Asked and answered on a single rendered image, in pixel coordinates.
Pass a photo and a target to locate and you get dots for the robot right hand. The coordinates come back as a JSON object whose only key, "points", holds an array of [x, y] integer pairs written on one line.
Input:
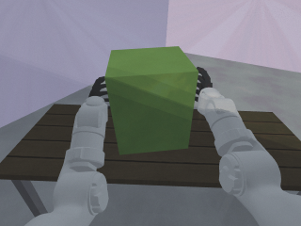
{"points": [[205, 81]]}

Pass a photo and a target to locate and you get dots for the left robot upper arm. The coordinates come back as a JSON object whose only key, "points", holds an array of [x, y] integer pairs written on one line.
{"points": [[78, 198]]}

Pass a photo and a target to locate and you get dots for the carton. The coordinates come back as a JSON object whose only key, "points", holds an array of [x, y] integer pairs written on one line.
{"points": [[151, 92]]}

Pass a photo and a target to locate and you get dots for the right robot upper arm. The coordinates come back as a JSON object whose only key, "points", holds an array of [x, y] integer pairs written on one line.
{"points": [[254, 179]]}

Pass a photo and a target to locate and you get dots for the robot left hand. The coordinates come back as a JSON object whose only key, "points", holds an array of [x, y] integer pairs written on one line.
{"points": [[97, 87]]}

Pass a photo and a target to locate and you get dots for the robot right forearm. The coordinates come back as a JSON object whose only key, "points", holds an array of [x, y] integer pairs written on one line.
{"points": [[230, 133]]}

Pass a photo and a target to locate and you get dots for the table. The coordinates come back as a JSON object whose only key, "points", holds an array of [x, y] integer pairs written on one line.
{"points": [[40, 155]]}

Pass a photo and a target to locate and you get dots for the robot left forearm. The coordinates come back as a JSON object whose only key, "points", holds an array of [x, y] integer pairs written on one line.
{"points": [[86, 151]]}

